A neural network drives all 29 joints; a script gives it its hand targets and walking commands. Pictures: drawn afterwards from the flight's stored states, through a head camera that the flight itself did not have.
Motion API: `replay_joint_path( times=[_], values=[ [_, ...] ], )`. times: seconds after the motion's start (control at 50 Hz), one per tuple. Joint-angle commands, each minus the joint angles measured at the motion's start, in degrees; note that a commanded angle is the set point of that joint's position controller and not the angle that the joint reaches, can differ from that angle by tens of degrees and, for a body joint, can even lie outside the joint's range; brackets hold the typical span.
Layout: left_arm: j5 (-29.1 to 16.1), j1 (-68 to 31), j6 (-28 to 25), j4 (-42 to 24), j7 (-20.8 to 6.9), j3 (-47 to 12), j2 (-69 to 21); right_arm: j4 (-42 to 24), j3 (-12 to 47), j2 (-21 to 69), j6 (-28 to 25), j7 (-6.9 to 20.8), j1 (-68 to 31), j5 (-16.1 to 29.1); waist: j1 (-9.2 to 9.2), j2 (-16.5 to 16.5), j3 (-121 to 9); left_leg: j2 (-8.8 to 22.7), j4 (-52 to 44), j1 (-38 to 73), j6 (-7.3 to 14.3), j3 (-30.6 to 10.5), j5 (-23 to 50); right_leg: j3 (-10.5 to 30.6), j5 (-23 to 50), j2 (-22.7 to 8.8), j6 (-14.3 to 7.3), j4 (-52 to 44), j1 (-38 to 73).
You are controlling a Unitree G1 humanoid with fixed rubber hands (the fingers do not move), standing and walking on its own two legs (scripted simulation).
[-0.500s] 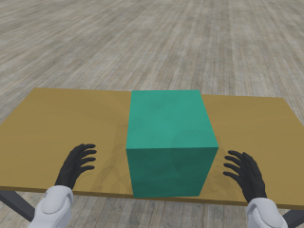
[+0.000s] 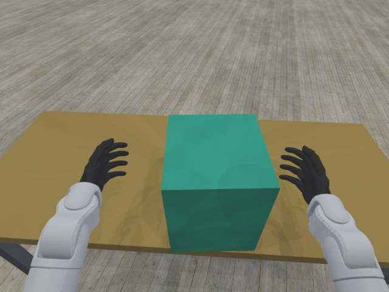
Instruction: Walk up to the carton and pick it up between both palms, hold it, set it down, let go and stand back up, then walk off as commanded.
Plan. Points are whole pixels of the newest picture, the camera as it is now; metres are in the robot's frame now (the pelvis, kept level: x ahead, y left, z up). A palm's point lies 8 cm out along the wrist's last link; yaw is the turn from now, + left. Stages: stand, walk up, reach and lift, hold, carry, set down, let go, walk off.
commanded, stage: reach and lift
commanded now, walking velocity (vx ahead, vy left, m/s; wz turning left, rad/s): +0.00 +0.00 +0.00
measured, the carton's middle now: (212, 184) +0.38 -0.02 +0.03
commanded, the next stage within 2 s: none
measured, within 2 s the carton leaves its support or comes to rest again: neither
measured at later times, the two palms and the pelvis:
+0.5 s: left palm (101, 133) +0.38 +0.19 +0.18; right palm (311, 142) +0.38 -0.21 +0.16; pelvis -0.01 +0.00 +0.00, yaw +0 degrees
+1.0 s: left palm (103, 144) +0.40 +0.21 +0.14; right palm (305, 145) +0.40 -0.21 +0.14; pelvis -0.01 +0.01 +0.00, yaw +0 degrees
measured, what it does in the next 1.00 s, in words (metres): stands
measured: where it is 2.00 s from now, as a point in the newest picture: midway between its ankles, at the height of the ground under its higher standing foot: outside the picture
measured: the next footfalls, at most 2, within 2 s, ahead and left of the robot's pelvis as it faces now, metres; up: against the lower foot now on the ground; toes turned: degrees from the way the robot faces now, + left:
none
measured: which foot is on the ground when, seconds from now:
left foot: down 0.00-1.00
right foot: down 0.00-1.00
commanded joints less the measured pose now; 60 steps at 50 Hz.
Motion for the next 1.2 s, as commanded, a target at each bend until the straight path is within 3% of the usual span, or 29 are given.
replay_joint_path(
  times=[0.0,0.04,0.1,0.2,0.28,0.32,0.34,0.36,0.4,0.42,0.5,0.54,0.56,0.58,0.64,0.66,0.68,0.78,0.8,0.82,0.9,0.98,1.02,1.04,1.06,1.1,1.12,1.16,1.18],
  values=[
    [-2.92,-22.91,0.56,-4.95,-0.23,9.55,3.57,-3.48,-3.82,-10.72,-1.13,-0.58,-23.60,1.45,-1.63,-1.79,-13.01,-0.23,-0.40,4.17,0.86,1.61,13.62,2.03,20.67,1.98,1.77,-4.79,-0.35],
    [-3.22,-25.59,0.71,-6.10,0.17,8.34,3.59,-3.17,-4.15,-11.64,-1.43,-0.20,-25.41,1.91,-2.54,-1.66,-16.58,-0.08,0.24,4.80,0.56,1.50,15.46,1.62,22.25,2.53,1.58,-4.31,0.21],
    [-2.07,-29.22,1.32,-1.21,0.40,8.72,4.06,1.93,-4.34,-12.84,-1.37,-0.07,-28.92,1.72,-3.00,-1.96,-15.74,0.02,0.06,4.18,0.58,1.44,14.43,1.11,22.31,2.56,1.56,-4.49,0.27],
    [-1.60,-35.97,1.67,3.29,0.77,9.30,6.23,6.21,-3.60,-13.53,-1.08,0.53,-37.43,2.06,-2.30,-3.16,-17.95,0.28,0.12,3.35,1.17,1.66,13.46,1.02,22.71,2.71,1.68,-4.20,-0.28],
    [-2.09,-41.69,1.58,4.65,1.41,8.11,5.88,10.99,-4.38,-13.67,-1.53,0.77,-41.74,2.13,-3.62,-2.27,-20.25,-0.13,0.51,3.28,0.95,2.05,13.59,0.70,22.97,2.81,1.62,-4.63,0.34],
    [-2.02,-46.11,1.52,8.18,1.61,7.40,7.00,14.06,-4.29,-14.95,-1.32,1.28,-46.49,2.34,-3.89,-2.21,-20.10,0.25,0.97,2.39,0.77,1.63,11.97,0.62,21.68,3.07,1.44,-4.27,-0.24],
    [-1.40,-47.52,1.68,10.76,1.85,7.51,6.81,15.54,-4.04,-14.59,-1.58,1.59,-48.42,2.53,-3.08,-1.75,-20.45,0.26,0.39,1.85,1.03,1.65,11.50,0.63,21.02,3.01,1.17,-4.72,0.05],
    [-1.51,-47.94,1.50,13.46,1.98,7.07,7.13,18.72,-4.89,-14.97,-1.46,1.70,-48.99,1.29,-3.75,-2.22,-20.39,0.50,0.57,1.69,0.97,1.74,10.01,0.30,20.18,2.90,1.38,-4.61,-0.85],
    [-1.74,-50.29,0.41,12.87,2.41,6.02,6.36,19.57,-3.84,-14.37,-1.98,2.00,-51.72,1.89,-3.20,-2.04,-23.12,0.37,0.91,3.02,0.77,1.79,12.49,0.22,21.98,3.18,1.34,-4.34,-0.13],
    [-1.20,-50.24,0.38,16.91,2.16,6.17,6.29,22.90,-4.11,-14.54,-1.79,2.15,-52.77,1.11,-3.55,-2.49,-21.48,0.63,0.95,2.68,0.85,1.86,11.96,0.13,22.61,3.22,1.47,-4.61,-1.29],
    [-1.52,-57.18,-0.66,21.00,2.53,6.32,8.64,26.50,-4.09,-15.04,-2.56,2.33,-61.01,1.04,-2.92,-3.10,-23.78,0.22,1.52,2.05,1.27,2.04,11.51,-0.05,23.25,3.13,1.88,-4.31,-1.40],
    [-0.89,-58.92,-1.34,22.35,3.14,4.65,7.08,30.55,-4.41,-15.39,-2.90,2.72,-61.38,0.66,-4.26,-2.05,-24.48,0.84,2.01,3.38,0.47,1.33,11.35,-0.62,21.85,3.62,1.24,-4.19,-1.93],
    [-1.11,-60.55,-1.72,23.33,3.07,4.61,7.88,31.02,-4.06,-15.40,-2.93,2.94,-63.32,0.91,-3.19,-0.98,-24.73,0.76,1.75,3.25,0.62,1.72,10.87,-0.82,20.48,3.51,1.07,-4.61,-2.78],
    [-1.29,-60.86,-2.16,25.60,3.13,4.18,6.99,31.93,-3.68,-14.32,-3.08,3.10,-63.65,0.64,-3.58,-2.39,-25.91,0.59,2.24,3.71,0.73,1.62,11.84,-0.59,22.06,3.71,1.12,-4.16,-2.01],
    [-0.96,-62.50,-3.87,29.05,2.98,2.87,5.89,38.71,-2.99,-13.81,-3.23,3.71,-64.72,0.56,-3.94,-1.60,-23.34,1.02,2.32,3.81,0.61,0.99,10.84,-1.07,19.52,3.49,0.86,-4.78,-3.91],
    [-0.96,-61.63,-4.21,31.05,2.87,2.67,6.37,39.31,-2.82,-13.92,-3.71,3.65,-64.25,0.43,-3.16,-1.73,-23.19,0.89,2.15,3.57,0.73,1.31,10.46,-0.83,18.71,3.37,0.97,-5.19,-4.12],
    [-0.16,-60.77,-4.63,33.29,2.82,2.46,5.30,41.11,-3.00,-13.13,-4.24,3.54,-64.06,-0.25,-3.82,-1.74,-23.34,0.69,2.14,3.52,0.64,1.22,10.74,-1.40,19.19,3.58,1.10,-5.42,-4.03],
    [0.92,-56.55,-9.18,36.42,2.05,2.54,3.58,42.53,-0.75,-10.56,-7.27,3.88,-60.41,-0.77,-2.54,-1.88,-23.17,0.18,3.18,4.28,0.55,1.49,13.91,-1.68,21.62,3.74,1.66,-4.79,-5.30],
    [1.03,-55.25,-10.49,35.07,1.96,2.61,3.38,40.61,0.20,-10.16,-8.15,4.13,-59.88,-0.08,-1.34,-1.57,-25.21,0.34,3.73,5.21,0.38,1.45,16.09,-1.74,22.43,3.85,1.42,-4.30,-3.91],
    [1.33,-55.51,-11.77,34.99,2.05,2.61,2.57,42.78,-1.01,-9.42,-9.23,4.07,-58.76,-0.93,-2.60,-0.71,-26.13,0.23,3.83,5.48,0.11,1.26,15.19,-2.11,20.39,3.87,1.24,-4.53,-5.18],
    [1.55,-51.14,-17.26,41.07,0.81,2.21,0.44,44.55,0.45,-6.92,-13.07,4.16,-54.35,-1.90,-1.89,-2.14,-25.52,-0.06,4.30,4.37,0.28,1.34,16.19,-2.09,21.50,3.55,1.68,-4.39,-5.40],
    [2.68,-51.21,-24.55,41.43,0.93,0.65,-1.79,48.49,-0.37,-6.40,-18.02,4.93,-52.23,-3.51,-2.88,1.43,-26.86,0.62,4.99,6.31,-0.84,0.70,17.16,-3.27,17.91,4.18,0.75,-4.74,-8.98],
    [1.24,-53.71,-29.07,44.37,1.00,-0.49,-2.08,47.89,-0.13,-5.36,-20.75,4.86,-54.42,-4.06,-2.23,0.70,-28.57,0.48,5.62,3.93,-0.70,0.86,16.81,-2.87,17.35,3.60,0.63,-4.33,-9.41],
    [1.89,-54.40,-30.79,44.40,1.36,-0.87,-2.60,49.27,-1.16,-6.26,-22.08,5.21,-55.55,-4.04,-2.64,2.68,-29.28,0.87,6.05,5.61,-1.45,0.32,17.73,-3.58,16.26,4.04,0.17,-4.16,-11.64],
    [1.61,-53.57,-32.64,46.84,1.34,-0.71,-2.36,49.80,-0.41,-4.78,-23.10,5.33,-54.67,-4.47,-1.67,2.25,-30.57,0.62,6.46,4.39,-1.26,0.63,17.37,-3.16,15.42,3.58,0.19,-4.47,-11.38],
    [0.96,-54.70,-36.19,47.70,1.53,-2.74,-3.38,50.00,-1.32,-4.30,-25.41,5.09,-54.65,-5.07,-3.17,2.46,-32.47,0.78,7.01,3.74,-1.61,0.28,17.12,-3.19,15.76,3.32,0.16,-4.35,-12.00],
    [0.70,-54.77,-37.63,52.47,1.83,-2.17,-3.40,50.88,-0.95,-4.45,-26.22,5.41,-55.64,-4.77,-1.93,2.68,-33.09,0.72,7.26,1.65,-1.71,0.47,15.64,-3.00,13.37,3.39,0.02,-3.73,-13.60],
    [0.56,-54.06,-40.17,54.12,2.22,-4.41,-5.18,52.67,-1.27,-4.62,-28.29,5.67,-55.37,-4.97,-3.06,4.30,-33.98,1.19,7.92,3.10,-2.41,-0.01,16.92,-3.81,13.89,3.73,-0.49,-3.48,-15.77],
    [0.96,-54.73,-41.27,55.51,2.51,-3.39,-4.07,53.36,-0.80,-4.96,-29.06,5.61,-55.48,-5.08,-2.24,4.51,-34.68,1.13,8.78,2.72,-2.62,-0.02,17.43,-3.35,13.84,3.39,-0.32,-3.13,-15.70]
  ],
)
